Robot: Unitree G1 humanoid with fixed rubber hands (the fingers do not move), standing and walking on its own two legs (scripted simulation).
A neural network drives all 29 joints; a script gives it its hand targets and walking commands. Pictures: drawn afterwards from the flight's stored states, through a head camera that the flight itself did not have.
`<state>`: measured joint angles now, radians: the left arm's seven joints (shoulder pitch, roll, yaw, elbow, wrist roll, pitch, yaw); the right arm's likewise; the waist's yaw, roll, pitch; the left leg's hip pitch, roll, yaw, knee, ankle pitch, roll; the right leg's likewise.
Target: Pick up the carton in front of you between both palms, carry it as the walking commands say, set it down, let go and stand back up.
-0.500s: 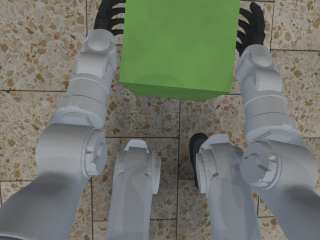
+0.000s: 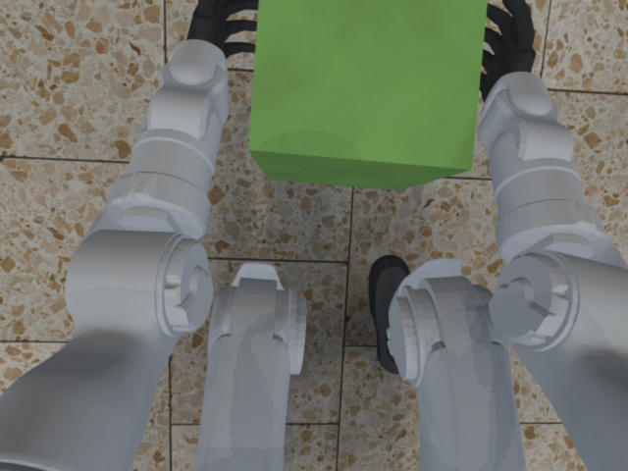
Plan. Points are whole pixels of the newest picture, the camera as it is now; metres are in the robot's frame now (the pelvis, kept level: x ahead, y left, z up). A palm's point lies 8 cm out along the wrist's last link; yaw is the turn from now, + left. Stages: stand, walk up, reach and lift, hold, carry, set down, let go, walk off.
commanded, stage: set down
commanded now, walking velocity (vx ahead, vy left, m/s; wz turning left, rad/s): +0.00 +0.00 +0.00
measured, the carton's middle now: (350, 95) +0.51 -0.03 -0.24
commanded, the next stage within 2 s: let go in 1.60 s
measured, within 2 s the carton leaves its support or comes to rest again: rests again in 0.34 s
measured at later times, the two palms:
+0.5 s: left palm (164, 66) +0.53 +0.18 -0.20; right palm (515, 99) +0.49 -0.21 -0.18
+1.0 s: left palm out of the picture +0.55 +0.18 -0.04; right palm (610, 55) +0.50 -0.20 -0.05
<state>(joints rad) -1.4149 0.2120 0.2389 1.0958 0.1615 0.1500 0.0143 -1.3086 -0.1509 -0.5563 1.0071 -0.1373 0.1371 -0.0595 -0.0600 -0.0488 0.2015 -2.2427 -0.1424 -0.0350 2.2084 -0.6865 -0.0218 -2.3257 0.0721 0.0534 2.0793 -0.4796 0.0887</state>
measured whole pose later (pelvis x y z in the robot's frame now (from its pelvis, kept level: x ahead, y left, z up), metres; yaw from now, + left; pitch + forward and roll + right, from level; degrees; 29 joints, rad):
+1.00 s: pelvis +0.00 -0.01 +0.07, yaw +1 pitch +44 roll -1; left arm -1.33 0.42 0.11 1.07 -0.10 0.13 0.01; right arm -1.13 -0.17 -0.29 0.83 0.11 0.12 -0.18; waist -0.08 0.01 0.06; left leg -2.10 -0.06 -0.03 1.95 -0.61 -0.01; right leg -2.17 0.03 0.02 1.85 -0.45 0.03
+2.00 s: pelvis +0.07 -0.02 +0.33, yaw +4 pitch +34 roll +1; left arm -0.51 0.19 0.21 0.64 0.08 0.09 0.03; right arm -0.39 -0.16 -0.20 0.56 -0.06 0.08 0.06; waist -0.07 -0.01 -0.07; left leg -1.12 -0.06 -0.07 0.89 -0.36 -0.01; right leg -1.18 0.01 0.03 0.86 -0.27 0.00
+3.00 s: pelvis +0.12 -0.01 +0.39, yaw +2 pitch -4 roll -1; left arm 0.22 0.22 0.02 0.50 0.02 0.08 -0.02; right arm 0.21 -0.24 -0.03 0.43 -0.03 0.18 0.01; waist 0.00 0.01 0.07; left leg -0.10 -0.01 -0.05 0.50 -0.34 0.00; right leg -0.17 0.03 0.04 0.50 -0.26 0.00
